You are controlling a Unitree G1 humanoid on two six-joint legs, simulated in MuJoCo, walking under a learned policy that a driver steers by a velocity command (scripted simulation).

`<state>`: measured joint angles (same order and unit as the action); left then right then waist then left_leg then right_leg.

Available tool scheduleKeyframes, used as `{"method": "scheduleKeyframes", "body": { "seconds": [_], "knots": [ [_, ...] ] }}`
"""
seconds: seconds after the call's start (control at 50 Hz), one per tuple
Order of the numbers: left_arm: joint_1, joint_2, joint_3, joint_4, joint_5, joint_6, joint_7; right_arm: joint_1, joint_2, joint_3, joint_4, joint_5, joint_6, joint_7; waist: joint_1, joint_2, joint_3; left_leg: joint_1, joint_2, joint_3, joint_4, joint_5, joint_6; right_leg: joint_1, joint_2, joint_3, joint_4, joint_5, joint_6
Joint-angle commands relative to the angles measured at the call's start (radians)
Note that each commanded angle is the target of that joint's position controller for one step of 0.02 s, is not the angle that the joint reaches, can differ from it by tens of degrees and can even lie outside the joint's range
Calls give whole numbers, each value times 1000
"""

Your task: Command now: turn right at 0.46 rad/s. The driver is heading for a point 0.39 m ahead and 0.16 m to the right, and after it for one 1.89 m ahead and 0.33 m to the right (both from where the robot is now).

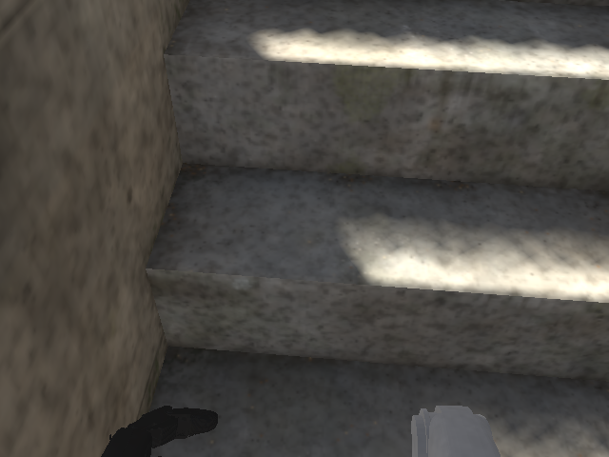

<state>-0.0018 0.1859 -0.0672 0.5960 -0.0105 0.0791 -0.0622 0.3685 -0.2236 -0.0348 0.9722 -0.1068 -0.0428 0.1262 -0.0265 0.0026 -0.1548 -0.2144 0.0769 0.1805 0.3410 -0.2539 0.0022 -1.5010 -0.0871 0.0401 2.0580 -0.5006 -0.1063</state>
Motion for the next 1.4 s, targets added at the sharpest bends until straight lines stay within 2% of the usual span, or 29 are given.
{"method": "scheduleKeyframes", "body": {
  "seconds": [0.02, 0.12, 0.14, 0.16, 0.2, 0.22, 0.26, 0.3, 0.32, 0.34, 0.4, 0.42, 0.48, 0.7, 0.78, 0.82, 0.84, 0.88, 0.9, 0.92, 0.94, 0.96, 0.98, 1.02, 1.04, 1.22, 1.34, 1.36, 1.4],
  "knots": [
    [-113, 29, 11, -34, 13, -28, 1, 181, -113, -23, 38, -12, -20, 13, -16, 93, 84, 300, 301, -112, -110, 548, 217, -236, -51, -4, 58, -58, -33],
    [-55, 58, 9, -32, 10, 42, -23, -118, -281, -37, -28, 33, -36, 34, 210, 246, -51, -65, 297, 18, -190, 1422, 308, 578, 99, -184, -307, 161, -31],
    [68, -12, 45, 0, 52, 4, 42, -169, -252, -66, -148, 150, -56, -154, 166, 6, -103, 157, 222, 159, 59, 1561, 186, 777, 153, -289, -572, -198, -60],
    [130, -32, 36, 10, 61, -10, 60, -61, -272, -54, -128, 177, -57, -201, 148, 51, -168, 212, 270, 88, 229, 1820, 206, 897, 237, -311, -722, -278, -62],
    [91, 53, 69, 21, 26, -24, 81, 50, -187, -25, -188, 168, -107, -198, 47, 50, -264, -166, 166, -57, 603, 1238, 140, 1319, 204, 30, -1051, -142, -117],
    [108, 167, 116, 42, 46, -1, 80, 35, -157, -23, -220, 96, -115, -183, 44, -118, -306, -412, 48, -167, 952, 370, 86, 1414, 110, 386, -1275, -278, -144],
    [163, 186, 144, 82, 127, 1, 68, -168, 19, 5, -319, 64, -86, -171, 82, -234, -282, -664, -84, -409, 1705, 247, 64, 1224, -2, 657, -1510, -447, -117],
    [138, 154, 150, 165, 102, -56, 84, -259, 87, 26, -399, 52, -59, -196, 4, -130, -18, -789, -85, -322, 1842, 307, 68, 979, 26, 524, -1458, -397, -94],
    [203, 66, 84, 140, 35, -115, -3, -37, -25, -18, -234, 101, -21, -69, 44, 15, 126, -835, -157, -547, 1719, 383, 140, 821, 119, 376, -1412, -248, -97],
    [123, 80, 92, 161, 17, -141, -23, -45, -98, -40, -236, 56, -15, -48, -33, -2, 158, -836, -76, -452, 1656, 335, 127, 760, 83, 348, -1429, -184, -121],
    [66, 109, 80, 169, 12, -150, -8, -90, -121, -47, -236, 65, 12, -57, -68, -19, 24, -830, -66, -339, 1620, 176, 51, 749, 7, 393, -1567, -116, -192],
    [116, 73, 65, 194, 50, -125, -9, -144, -105, -36, -249, 74, 27, -49, -29, -77, -20, -865, -98, -333, 1779, 180, 59, 791, 19, 415, -1577, -52, -214],
    [320, 68, 58, 291, 51, -163, -13, -143, -5, 11, -257, 48, 39, -77, 9, -85, 8, -1184, -78, -335, 1947, 148, 77, 1073, -18, 480, -1608, -16, -208],
    [493, 124, 48, 313, 76, -229, 12, -267, -91, 48, -365, 75, 43, -122, 75, -128, 33, -1349, -6, -334, 1959, -50, 9, 1270, -116, 516, -1671, 20, -175],
    [611, 129, 44, 357, 111, -220, 10, -362, -26, 83, -417, 64, 31, -112, 123, -159, 106, -1496, 34, -298, 1791, -52, 55, 1368, -151, 572, -1692, -33, -193],
    [260, 254, 85, 225, 40, -193, -36, -389, -63, 79, -489, 46, 49, -94, -44, -136, 92, -690, -7, -151, 1305, -382, 48, 691, -129, 424, -1860, 71, -183],
    [279, 315, 109, 236, 20, -182, -56, -462, -86, 70, -520, 80, 67, -83, -29, -192, 106, -415, -44, -112, 1285, -412, -10, 491, -118, 410, -1978, 144, -205],
    [152, 383, 141, 190, -2, -176, -79, -298, -107, 46, -469, 66, 67, -59, -136, -251, 16, -326, -154, -9, 1087, -384, -13, 816, -144, 287, -1896, 734, -246],
    [166, 332, 128, 202, 15, -172, -85, -165, -134, 32, -405, 52, 41, -56, -140, -207, -91, -319, -201, -43, 873, -352, 32, 1034, -140, 207, -1660, 1054, -251],
    [248, 185, 87, 208, 83, -168, -100, 47, -200, 7, -327, 32, 13, -66, -133, 83, -202, -59, -58, -535, 580, -297, 233, 844, 20, 112, -1236, 1048, -129],
    [309, 99, 149, 177, 37, -128, -20, 87, -199, -7, -259, 112, 39, -180, -99, 326, -154, -29, 100, -1022, 192, -830, 284, 823, 112, -102, -1006, 696, 12],
    [244, 109, 152, 159, 98, -86, -3, -41, -181, 8, -251, 130, 40, -209, -45, 280, 33, -268, 120, -1274, -31, -1083, 322, 731, 73, 22, -705, 412, 22],
    [91, 121, 97, 155, 32, -123, -34, 92, -238, -5, -332, 51, -19, -114, -219, 317, 155, -278, 119, -1241, 202, -931, 318, 389, 143, 283, -278, 530, 4],
    [72, 81, 77, 167, 54, -165, -37, 106, -115, 6, -204, 58, -19, -49, -91, 102, 176, -253, 51, -955, 340, -608, 309, 218, 169, 232, 30, 500, -83],
    [53, 71, 63, 179, 62, -178, -33, 92, -57, 15, -174, 67, -20, -46, -54, -35, 182, -214, 16, -885, 389, -546, 286, 144, 150, 220, -30, 495, -104],
    [-107, 89, 19, 194, 60, -142, -7, 9, 19, 65, 62, -16, -85, -67, 15, 125, 166, -420, -44, -669, 154, -324, 225, 40, 6, 16, 199, 381, -58],
    [-471, 61, -11, 37, 66, -178, 57, 357, 37, 72, 237, 1, -83, -52, -118, 56, 133, -74, 71, -743, 93, -198, 222, -117, -85, -1, -228, 216, -112],
    [-539, 17, -35, -28, 97, -155, 32, 150, 6, 58, 129, 48, -57, -32, -76, 41, 137, -458, 71, -630, -107, -157, 242, 382, -84, -169, -543, 168, -86],
    [-500, -95, -48, -49, 35, -92, -14, 220, -79, 32, 190, 101, -53, 12, -30, 234, 152, -545, 184, -682, -300, 93, 283, 768, 9, -242, -532, 14, 34]
  ]
}}
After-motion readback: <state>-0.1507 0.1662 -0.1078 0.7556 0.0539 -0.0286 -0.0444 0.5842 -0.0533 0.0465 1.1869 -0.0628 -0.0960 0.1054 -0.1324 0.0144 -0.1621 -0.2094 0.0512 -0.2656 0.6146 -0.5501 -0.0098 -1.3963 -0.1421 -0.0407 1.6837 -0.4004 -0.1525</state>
